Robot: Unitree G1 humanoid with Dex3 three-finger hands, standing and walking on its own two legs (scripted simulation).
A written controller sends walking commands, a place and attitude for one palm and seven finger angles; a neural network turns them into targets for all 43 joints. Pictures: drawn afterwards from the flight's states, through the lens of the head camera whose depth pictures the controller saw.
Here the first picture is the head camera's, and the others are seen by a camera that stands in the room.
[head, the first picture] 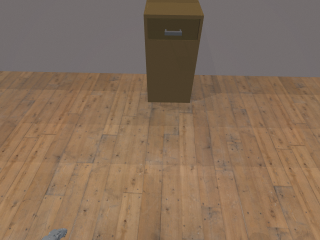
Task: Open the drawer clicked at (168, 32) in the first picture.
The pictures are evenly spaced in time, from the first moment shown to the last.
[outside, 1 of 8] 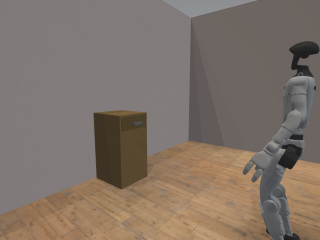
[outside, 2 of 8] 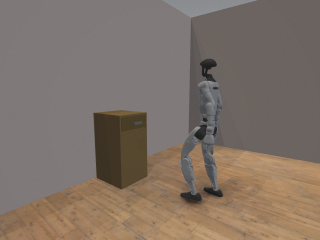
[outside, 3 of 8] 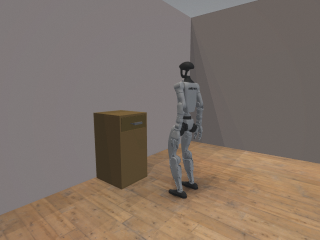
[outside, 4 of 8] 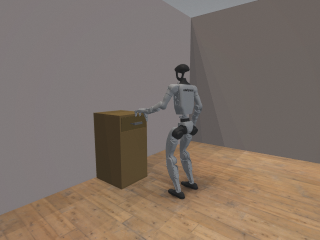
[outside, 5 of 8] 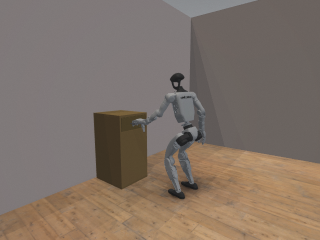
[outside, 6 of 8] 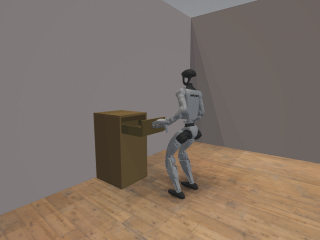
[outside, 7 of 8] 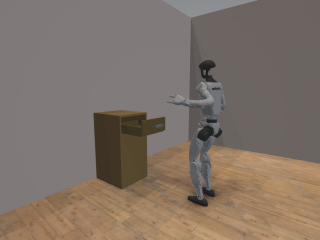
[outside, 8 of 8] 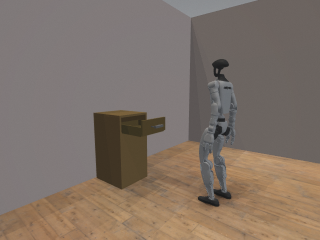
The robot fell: no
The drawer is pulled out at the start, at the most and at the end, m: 0.00 0.30 0.29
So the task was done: yes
